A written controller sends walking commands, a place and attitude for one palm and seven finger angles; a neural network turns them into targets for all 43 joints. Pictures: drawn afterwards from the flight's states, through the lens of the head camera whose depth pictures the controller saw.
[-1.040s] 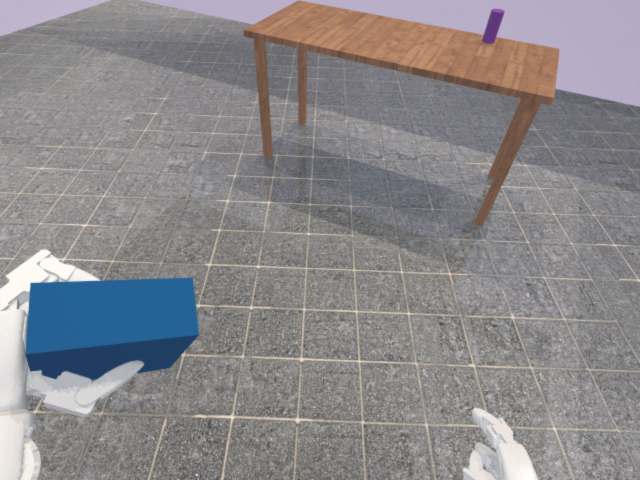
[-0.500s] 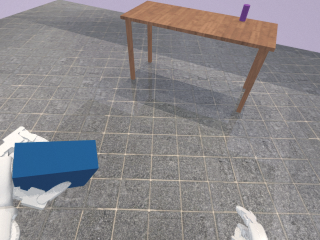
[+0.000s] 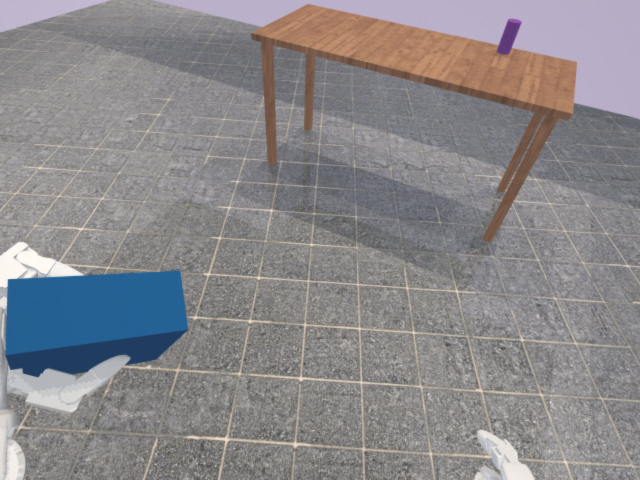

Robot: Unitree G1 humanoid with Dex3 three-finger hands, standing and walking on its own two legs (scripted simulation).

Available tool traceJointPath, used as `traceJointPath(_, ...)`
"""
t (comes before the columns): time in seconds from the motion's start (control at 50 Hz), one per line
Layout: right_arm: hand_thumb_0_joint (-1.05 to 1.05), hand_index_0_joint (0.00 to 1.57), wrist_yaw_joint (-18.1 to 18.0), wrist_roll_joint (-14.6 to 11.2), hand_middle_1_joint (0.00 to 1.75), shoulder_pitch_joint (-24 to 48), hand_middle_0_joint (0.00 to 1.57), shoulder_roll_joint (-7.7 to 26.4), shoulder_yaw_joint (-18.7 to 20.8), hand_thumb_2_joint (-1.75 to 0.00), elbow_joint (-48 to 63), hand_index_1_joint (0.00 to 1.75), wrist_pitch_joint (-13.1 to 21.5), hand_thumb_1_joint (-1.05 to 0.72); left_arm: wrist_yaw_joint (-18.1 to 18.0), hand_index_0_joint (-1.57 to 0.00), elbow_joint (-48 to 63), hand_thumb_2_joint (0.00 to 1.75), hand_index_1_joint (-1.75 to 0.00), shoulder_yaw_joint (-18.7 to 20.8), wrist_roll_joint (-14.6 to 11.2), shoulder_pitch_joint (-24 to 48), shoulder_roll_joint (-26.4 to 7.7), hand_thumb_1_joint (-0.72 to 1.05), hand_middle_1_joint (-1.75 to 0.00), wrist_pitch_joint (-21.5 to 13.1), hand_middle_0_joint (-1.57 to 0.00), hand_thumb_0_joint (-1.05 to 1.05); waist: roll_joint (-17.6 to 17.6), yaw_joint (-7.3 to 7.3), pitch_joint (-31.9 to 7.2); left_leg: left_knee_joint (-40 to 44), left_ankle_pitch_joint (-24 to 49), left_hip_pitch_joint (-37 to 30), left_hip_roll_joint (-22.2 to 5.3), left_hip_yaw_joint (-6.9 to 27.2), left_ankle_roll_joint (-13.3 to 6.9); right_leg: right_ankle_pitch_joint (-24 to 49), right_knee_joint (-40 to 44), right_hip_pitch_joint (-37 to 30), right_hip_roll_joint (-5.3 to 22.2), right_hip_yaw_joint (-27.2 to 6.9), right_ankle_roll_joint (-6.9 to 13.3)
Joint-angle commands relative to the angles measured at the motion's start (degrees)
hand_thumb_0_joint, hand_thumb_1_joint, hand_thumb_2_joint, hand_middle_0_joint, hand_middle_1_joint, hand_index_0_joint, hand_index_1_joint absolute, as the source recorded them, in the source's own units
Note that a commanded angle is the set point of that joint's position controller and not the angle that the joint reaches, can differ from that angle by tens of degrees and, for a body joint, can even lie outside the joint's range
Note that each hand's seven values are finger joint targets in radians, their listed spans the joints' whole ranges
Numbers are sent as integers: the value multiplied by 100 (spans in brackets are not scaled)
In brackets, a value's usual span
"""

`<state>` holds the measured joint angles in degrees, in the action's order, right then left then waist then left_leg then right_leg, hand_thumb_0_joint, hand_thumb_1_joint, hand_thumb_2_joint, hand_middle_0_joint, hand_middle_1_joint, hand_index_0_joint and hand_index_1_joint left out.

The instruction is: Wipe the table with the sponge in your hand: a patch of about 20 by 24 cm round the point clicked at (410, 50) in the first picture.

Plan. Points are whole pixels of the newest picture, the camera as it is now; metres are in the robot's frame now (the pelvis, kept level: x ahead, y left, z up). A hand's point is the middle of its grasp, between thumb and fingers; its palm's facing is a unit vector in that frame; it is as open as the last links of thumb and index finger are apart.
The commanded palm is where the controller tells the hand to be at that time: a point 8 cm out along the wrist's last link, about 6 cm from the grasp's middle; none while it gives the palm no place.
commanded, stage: walk to a spot facing it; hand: left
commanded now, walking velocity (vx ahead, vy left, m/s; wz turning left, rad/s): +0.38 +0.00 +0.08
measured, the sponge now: (122, 324) +0.23 +0.21 +0.14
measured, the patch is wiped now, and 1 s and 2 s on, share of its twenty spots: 0.00 0.00 0.00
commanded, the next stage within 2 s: none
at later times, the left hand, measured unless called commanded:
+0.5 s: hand (196, 216) +0.35 +0.17 +0.18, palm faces +0.37 -0.78 -0.50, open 10.0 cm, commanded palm +0.29 +0.22 +0.19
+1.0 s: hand (211, 135) +0.48 +0.18 +0.20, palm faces +0.46 -0.75 -0.48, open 10.0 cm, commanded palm +0.43 +0.22 +0.19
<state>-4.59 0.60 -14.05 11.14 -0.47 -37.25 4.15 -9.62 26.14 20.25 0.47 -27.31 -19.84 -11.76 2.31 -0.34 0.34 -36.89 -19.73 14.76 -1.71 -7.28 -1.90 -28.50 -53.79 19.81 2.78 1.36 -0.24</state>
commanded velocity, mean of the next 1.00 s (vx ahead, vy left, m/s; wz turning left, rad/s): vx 0.37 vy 0.00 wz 0.17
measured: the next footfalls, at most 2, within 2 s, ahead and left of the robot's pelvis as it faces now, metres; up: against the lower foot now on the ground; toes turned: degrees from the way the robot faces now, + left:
right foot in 0.30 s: +0.22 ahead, -0.15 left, +0.00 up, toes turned -11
left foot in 0.74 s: +0.32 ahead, +0.09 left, +0.00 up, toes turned +15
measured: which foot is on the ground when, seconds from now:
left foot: down 0.00-0.30, up 0.32-0.72, down 0.74-1.00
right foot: up 0.00-0.28, down 0.30-0.74, up 0.76-1.00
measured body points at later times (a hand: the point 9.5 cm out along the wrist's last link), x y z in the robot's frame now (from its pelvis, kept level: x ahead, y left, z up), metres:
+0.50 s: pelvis +0.14 -0.07 +0.01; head +0.17 -0.08 +0.45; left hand +0.32 +0.21 +0.20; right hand +0.31 -0.32 -0.10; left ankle +0.14 +0.07 -0.63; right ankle +0.18 -0.15 -0.72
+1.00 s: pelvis +0.29 -0.07 +0.01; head +0.32 -0.08 +0.46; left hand +0.45 +0.22 +0.22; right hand +0.48 -0.24 -0.09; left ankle +0.28 +0.08 -0.72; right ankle +0.36 -0.19 -0.70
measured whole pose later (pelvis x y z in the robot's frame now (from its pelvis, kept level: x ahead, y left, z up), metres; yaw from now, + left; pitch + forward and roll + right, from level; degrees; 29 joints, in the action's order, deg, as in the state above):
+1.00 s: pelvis +0.29 -0.07 +0.01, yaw +6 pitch +0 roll +0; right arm -2.4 0.0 -12.5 5.8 -2.5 -34.1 6.1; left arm -8.3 32.9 21.2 -0.7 -29.2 -22.1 -12.6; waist -1.7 0.4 3.5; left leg -31.7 -16.4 14.2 -7.8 -6.9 2.4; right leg -21.2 -42.9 24.0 6.0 8.5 -2.3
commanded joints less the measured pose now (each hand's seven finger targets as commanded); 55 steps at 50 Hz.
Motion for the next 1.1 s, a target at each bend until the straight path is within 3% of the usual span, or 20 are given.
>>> traceJointPath(0.0,0,20,58,-34,30,486,20,679,291,-90,805,30,473,-90,-61,-120,1626,130,-160,369,-37,799,-923,10,-160,-427,-120,0,-1125,-102,-59,2001,1513,-1764,-2060,2680,-1165,80,-1361,2555,292,-46,-100)
traceJointPath(0.08,0,20,83,-28,30,386,20,651,300,-90,837,30,554,-90,-13,-120,1656,130,-160,385,-45,426,-814,10,-160,-341,-120,0,-1437,-51,-228,1997,2052,-1437,-1484,1304,-759,848,-292,1812,255,512,-162)
traceJointPath(0.24,0,20,-25,-41,30,613,20,601,282,-90,914,30,426,-90,80,-120,1144,130,-160,671,-134,364,-978,10,-160,-242,-120,0,-1201,71,-550,448,2120,-285,-1173,255,-471,1665,2323,-1229,-293,1322,-82)
traceJointPath(0.26,0,20,-3,-65,30,647,20,577,289,-90,921,30,397,-90,79,-120,1265,130,-160,659,-111,457,-1031,10,-160,-226,-120,0,-731,132,-753,-614,1835,226,-958,152,-349,1625,2567,-1980,-25,902,72)
traceJointPath(0.3,0,20,42,-74,30,853,20,478,281,-90,1150,30,355,-90,-3,-120,1451,130,-160,1167,-113,570,-1640,10,-160,-290,-120,0,1304,208,-1056,-3818,-1288,2606,132,240,51,2563,3427,-2973,2349,-3171,1303)
traceJointPath(0.34,0,20,155,-33,30,718,20,627,344,-90,969,30,272,-90,45,-120,1611,130,-160,1283,-155,526,-1695,10,-160,-394,-120,0,636,120,-1036,-4423,-786,2514,-324,1009,150,555,3707,-2264,2435,-2937,1252)
traceJointPath(0.4,0,20,146,-45,30,912,20,566,282,-90,926,30,58,-90,51,-120,1789,130,-160,1136,-130,176,-1432,10,-160,-499,-120,0,33,42,-485,-4270,-51,2497,-620,870,345,1093,3846,-1194,2042,-1291,1048)
traceJointPath(0.48,0,20,103,-15,30,759,20,572,302,-90,1001,30,7,-90,-6,-120,1743,130,-160,1096,-185,93,-1339,10,-160,-450,-120,0,197,8,-447,-2161,285,1700,-718,416,311,1329,3888,-640,1756,-200,888)
traceJointPath(0.58,0,20,22,-5,30,681,20,517,296,-90,1183,30,102,-90,-161,-120,1517,130,-160,844,-191,154,-1120,10,-160,-324,-120,0,537,183,-462,-398,335,1114,-343,-310,209,1255,3655,-1117,1629,-83,863)
traceJointPath(0.68,0,20,-93,-19,30,461,20,640,327,-90,1206,30,125,-90,-198,-120,1608,130,-160,485,-140,985,-1036,10,-160,-297,-120,0,-46,-49,-343,949,505,-497,-187,-423,56,1439,2150,-656,1156,433,478)
traceJointPath(0.7,0,20,-102,-38,30,386,20,764,372,-90,1231,30,145,-90,-193,-120,1722,130,-160,457,-142,1120,-986,10,-160,-340,-120,0,-983,-150,-493,1372,355,-1154,-705,606,-264,1444,881,1,773,701,225)
traceJointPath(0.72,0,20,-59,-53,30,467,20,808,375,-90,1260,30,175,-90,-202,-120,1816,130,-160,513,-174,1113,-973,10,-160,-418,-120,0,-2224,-80,-637,1728,1349,-2028,-1908,2632,-878,31,-548,1237,79,803,-68)
traceJointPath(0.74,0,20,-13,-14,30,526,20,693,287,-90,1230,30,228,-90,-145,-120,1606,130,-160,540,-146,1029,-1180,10,-160,-490,-120,0,-2250,-45,-614,1982,1654,-2023,-2451,3664,-1279,-764,-1398,1795,63,265,-33)
traceJointPath(0.76,0,20,27,2,30,647,20,650,287,-90,1133,30,247,-90,-102,-120,1698,130,-160,727,-103,1080,-1404,10,-160,-466,-120,0,-1937,-56,-551,2008,1372,-1800,-2630,3742,-1470,-570,-1781,2086,331,-144,-72)
traceJointPath(0.86,0,20,164,-60,30,650,20,599,328,-90,1084,30,422,-90,-62,-120,2408,130,-160,762,-188,227,-1055,10,-160,-482,-120,0,-1875,95,-543,2020,845,-534,-1728,1397,-875,449,-212,1067,455,384,-170)
traceJointPath(0.98,0,20,31,-80,30,550,20,572,310,-90,966,30,379,-90,-37,-120,1230,130,-160,759,-201,322,-907,10,-160,-356,-120,0,-1241,62,-513,1050,43,304,-1225,423,-341,1223,2232,-1035,-104,1266,-236)
traceJointPath(1.0,0,20,8,-101,30,541,20,522,304,-90,955,30,330,-90,-33,-120,1117,130,-160,734,-178,451,-928,10,-160,-314,-120,0,-680,90,-634,153,-39,666,-979,203,-226,1047,2653,-1557,82,906,-102)
traceJointPath(1.02,0,20,4,-129,30,502,20,377,298,-90,963,30,260,-90,-45,-120,1019,130,-160,844,-116,559,-1181,10,-160,-272,-120,0,772,128,-806,-1628,-508,1669,-468,-245,-40,728,3246,-2190,1227,-858,400)
traceJointPath(1.04,0,20,27,-112,30,762,20,404,259,-90,1098,30,284,-90,-73,-120,776,130,-160,986,-156,478,-1316,10,-160,-162,-120,0,1949,319,-635,-3122,-1462,2907,66,102,112,1109,3792,-2491,2281,-2914,1028)
traceJointPath(1.08,0,20,59,-106,30,795,20,550,272,-90,927,30,285,-90,1,-120,961,130,-160,893,-210,706,-1309,10,-160,-289,-120,0,1063,173,-264,-3900,-822,3012,-418,833,226,736,3926,-1988,2451,-2749,1215)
